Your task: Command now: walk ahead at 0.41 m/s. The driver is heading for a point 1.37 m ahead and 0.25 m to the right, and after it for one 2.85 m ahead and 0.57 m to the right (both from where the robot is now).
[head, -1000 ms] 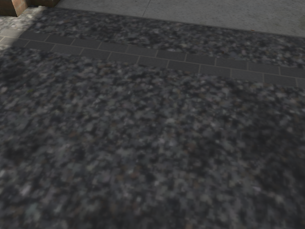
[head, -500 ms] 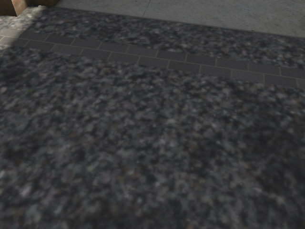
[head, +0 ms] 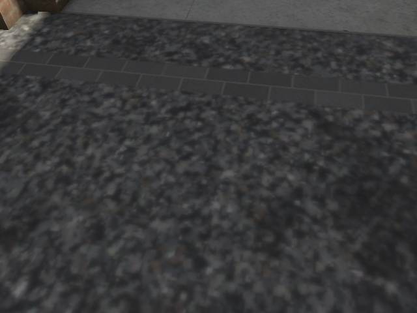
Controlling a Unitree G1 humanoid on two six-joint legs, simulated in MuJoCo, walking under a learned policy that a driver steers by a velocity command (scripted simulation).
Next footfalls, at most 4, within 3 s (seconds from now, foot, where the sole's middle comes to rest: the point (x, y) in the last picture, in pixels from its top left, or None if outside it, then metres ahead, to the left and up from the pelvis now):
0.48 left None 0.42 0.07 -0.76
1.04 right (254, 239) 0.73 -0.11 -0.76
1.60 left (204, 171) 1.04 0.07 -0.76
2.16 right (258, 129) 1.26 -0.17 -0.76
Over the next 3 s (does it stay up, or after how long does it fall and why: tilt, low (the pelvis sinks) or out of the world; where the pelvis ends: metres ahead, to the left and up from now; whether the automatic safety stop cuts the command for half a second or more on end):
stays up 1.57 -0.25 0.02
